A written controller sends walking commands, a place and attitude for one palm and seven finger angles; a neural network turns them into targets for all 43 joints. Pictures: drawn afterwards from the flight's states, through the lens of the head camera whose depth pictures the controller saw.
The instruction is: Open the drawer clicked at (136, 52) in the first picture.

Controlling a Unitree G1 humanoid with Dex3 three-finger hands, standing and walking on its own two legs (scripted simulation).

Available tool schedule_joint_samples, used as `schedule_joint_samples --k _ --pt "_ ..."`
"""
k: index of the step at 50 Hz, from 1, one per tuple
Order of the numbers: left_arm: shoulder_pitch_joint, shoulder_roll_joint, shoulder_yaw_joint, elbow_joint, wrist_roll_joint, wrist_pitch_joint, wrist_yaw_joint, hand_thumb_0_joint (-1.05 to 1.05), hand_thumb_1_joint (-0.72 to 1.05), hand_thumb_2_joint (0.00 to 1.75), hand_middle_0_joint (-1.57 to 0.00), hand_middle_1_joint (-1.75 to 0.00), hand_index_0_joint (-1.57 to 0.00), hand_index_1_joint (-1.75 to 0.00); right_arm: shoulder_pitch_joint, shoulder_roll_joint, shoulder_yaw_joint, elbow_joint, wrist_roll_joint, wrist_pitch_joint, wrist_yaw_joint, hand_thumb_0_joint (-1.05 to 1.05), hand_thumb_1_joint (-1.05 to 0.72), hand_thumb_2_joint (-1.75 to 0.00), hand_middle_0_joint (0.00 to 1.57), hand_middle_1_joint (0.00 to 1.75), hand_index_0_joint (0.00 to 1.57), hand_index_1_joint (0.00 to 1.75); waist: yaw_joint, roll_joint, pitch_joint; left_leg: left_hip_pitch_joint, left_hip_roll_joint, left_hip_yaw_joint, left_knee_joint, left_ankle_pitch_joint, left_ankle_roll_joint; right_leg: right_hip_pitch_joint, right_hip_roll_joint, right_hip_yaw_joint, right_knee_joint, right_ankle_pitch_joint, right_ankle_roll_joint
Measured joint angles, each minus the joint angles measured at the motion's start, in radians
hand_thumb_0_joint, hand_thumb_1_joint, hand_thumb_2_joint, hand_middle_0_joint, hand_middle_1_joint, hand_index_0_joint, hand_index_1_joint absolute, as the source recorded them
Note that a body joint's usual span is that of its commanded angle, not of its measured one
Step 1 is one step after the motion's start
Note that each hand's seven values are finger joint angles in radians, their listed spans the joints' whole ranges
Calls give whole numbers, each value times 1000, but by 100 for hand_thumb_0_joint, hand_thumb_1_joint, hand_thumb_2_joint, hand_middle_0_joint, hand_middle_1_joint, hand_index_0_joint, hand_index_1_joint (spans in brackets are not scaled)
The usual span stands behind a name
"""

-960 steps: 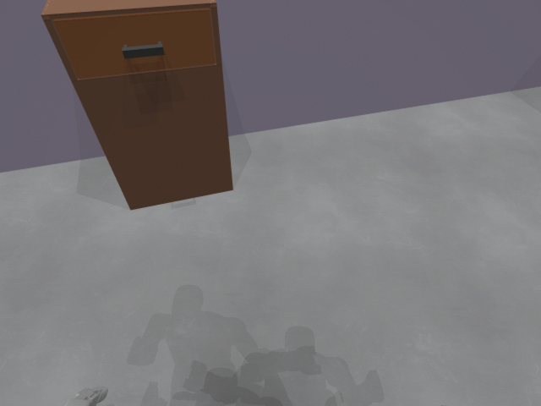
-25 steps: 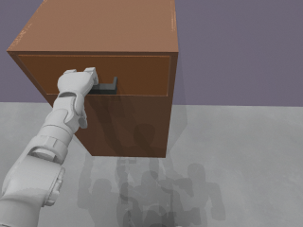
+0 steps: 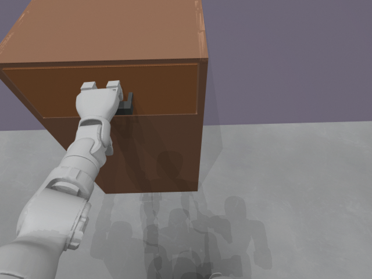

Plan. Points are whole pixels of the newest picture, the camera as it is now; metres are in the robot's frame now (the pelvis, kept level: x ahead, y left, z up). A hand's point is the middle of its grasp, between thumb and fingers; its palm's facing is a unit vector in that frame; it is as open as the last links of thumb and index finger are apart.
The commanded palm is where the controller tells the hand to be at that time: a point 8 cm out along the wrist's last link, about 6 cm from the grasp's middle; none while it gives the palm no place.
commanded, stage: lower the fingers behind the handle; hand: left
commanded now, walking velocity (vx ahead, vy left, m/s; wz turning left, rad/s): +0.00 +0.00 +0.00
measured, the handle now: (109, 102) +0.55 +0.18 +0.02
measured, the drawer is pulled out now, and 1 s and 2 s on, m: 0.00 0.00 0.03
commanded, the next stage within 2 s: close the thumb around the handle in 0.76 s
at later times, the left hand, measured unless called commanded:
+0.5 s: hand (111, 125) +0.48 +0.17 +0.01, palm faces -0.03 +0.00 -1.00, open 14.0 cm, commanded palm +0.46 +0.17 +0.06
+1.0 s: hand (111, 125) +0.48 +0.17 +0.00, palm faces -0.03 -0.03 -1.00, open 13.4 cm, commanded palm +0.45 +0.18 +0.06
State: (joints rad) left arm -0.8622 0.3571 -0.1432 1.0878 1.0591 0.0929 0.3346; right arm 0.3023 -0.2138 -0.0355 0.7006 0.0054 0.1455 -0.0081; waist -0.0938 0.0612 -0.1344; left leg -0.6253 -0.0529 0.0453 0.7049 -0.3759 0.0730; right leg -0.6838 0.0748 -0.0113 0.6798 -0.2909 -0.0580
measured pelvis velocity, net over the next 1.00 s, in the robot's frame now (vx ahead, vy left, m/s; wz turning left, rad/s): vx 0.01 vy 0.00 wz -0.01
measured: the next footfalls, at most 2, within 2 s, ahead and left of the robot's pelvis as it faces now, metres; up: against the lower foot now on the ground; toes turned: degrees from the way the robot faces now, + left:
none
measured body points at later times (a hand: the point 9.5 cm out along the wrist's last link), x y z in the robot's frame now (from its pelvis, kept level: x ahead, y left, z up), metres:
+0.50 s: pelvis +0.00 +0.00 -0.01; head +0.10 -0.01 +0.43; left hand +0.48 +0.17 +0.06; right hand +0.04 -0.27 -0.14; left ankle -0.03 +0.07 -0.71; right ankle +0.01 -0.08 -0.71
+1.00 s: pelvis +0.01 +0.00 -0.01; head +0.11 -0.01 +0.43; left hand +0.48 +0.17 +0.06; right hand +0.04 -0.26 -0.15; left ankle -0.03 +0.07 -0.71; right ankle +0.01 -0.08 -0.71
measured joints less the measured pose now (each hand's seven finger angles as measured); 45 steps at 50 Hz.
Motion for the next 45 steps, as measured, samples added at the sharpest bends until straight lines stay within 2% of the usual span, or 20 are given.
schedule_joint_samples --k 5,11,14,18,25,34,45 --pt "-8 28 -8 7 5 -61 -37 0 -49 30 -27 -118 -30 -119 17 -11 7 -12 0 -18 -16 0 -90 -90 20 30 21 30 -10 -14 0 0 1 -8 5 -2 -3 4 1 -8 1 -2 -5" --pt "17 38 -3 -38 16 -123 0 0 -49 30 -26 -119 -27 -118 35 -41 -20 -16 -10 -33 -10 0 -90 -90 20 30 21 30 6 -18 -11 -46 2 -7 45 -19 -4 -42 1 -11 38 -17 -6" --pt "23 27 0 -41 22 -125 32 0 -49 30 -24 -119 -26 -118 34 -50 -29 -6 -13 -33 0 0 -91 -90 20 30 21 30 12 -20 -19 -69 2 -7 65 -28 -4 -65 1 -12 58 -26 -6" --pt "20 12 -2 -24 33 -98 62 -1 -49 30 -23 -118 -25 -118 23 -49 -31 2 -15 -30 9 0 -91 -90 20 29 20 30 8 -21 -27 -92 3 -8 84 -37 -3 -87 2 -14 74 -34 -6" --pt "21 12 16 -4 37 -64 59 0 -49 30 -23 -118 -28 -119 6 -29 -18 -12 -15 -25 7 0 -91 -90 20 29 20 30 -11 -16 -20 -102 8 -1 91 -41 -2 -98 6 -8 79 -33 -4" --pt "52 23 44 -24 33 -108 36 0 -49 30 -27 -119 -31 -119 24 -13 -10 -12 -21 -30 -2 0 -91 -90 20 30 21 30 -9 -4 -22 -89 9 5 80 -43 0 -88 9 0 71 -34 -2" --pt "87 13 52 -57 41 -112 60 0 -48 30 -28 -120 -32 -120 24 -22 -23 -3 -26 -23 9 0 -91 -90 20 30 21 30 -2 -1 -26 -80 10 8 75 -49 1 -80 11 4 66 -39 0"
